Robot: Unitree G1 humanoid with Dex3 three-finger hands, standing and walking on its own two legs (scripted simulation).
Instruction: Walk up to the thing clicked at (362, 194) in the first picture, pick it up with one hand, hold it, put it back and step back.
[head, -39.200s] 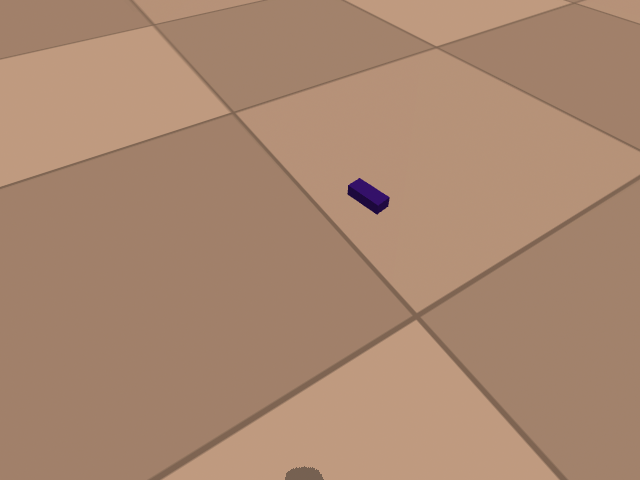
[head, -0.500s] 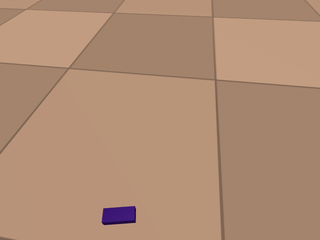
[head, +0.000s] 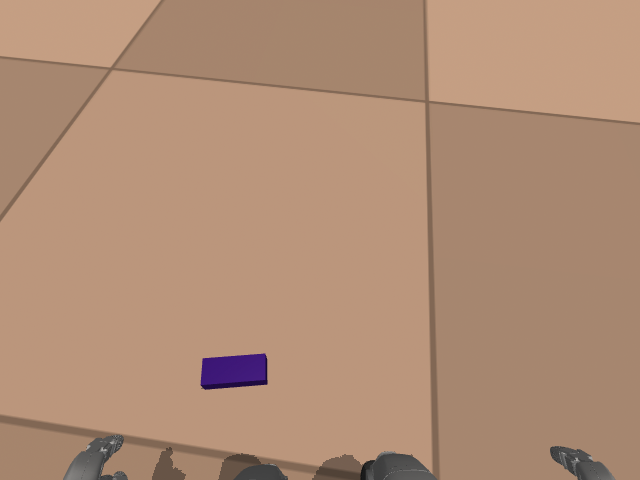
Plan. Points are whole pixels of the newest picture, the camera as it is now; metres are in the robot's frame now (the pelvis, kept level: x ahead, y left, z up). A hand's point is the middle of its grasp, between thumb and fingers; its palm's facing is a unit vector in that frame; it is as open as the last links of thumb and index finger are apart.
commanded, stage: step back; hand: left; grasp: from above
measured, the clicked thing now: (235, 371) +0.44 +0.24 -0.73
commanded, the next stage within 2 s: none
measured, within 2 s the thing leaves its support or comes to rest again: neither
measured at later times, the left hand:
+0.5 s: hand out of the picture +0.01 +0.26 -0.16, palm faces -0.13 -0.90 -0.41, open 7.4 cm
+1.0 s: hand out of the picture -0.13 +0.26 -0.15, palm faces -0.02 -0.93 -0.36, open 7.4 cm
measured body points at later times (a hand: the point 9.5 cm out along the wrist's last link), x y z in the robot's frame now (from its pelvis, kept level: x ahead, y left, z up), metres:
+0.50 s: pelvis -0.11 -0.01 -0.01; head -0.05 -0.01 +0.43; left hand +0.02 +0.30 -0.13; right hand -0.03 -0.33 -0.13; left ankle -0.02 +0.11 -0.73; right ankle -0.13 -0.13 -0.73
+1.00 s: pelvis -0.26 +0.00 +0.00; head -0.20 +0.03 +0.45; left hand -0.13 +0.31 -0.13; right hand -0.19 -0.31 -0.10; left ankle -0.23 +0.10 -0.73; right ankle -0.27 -0.15 -0.63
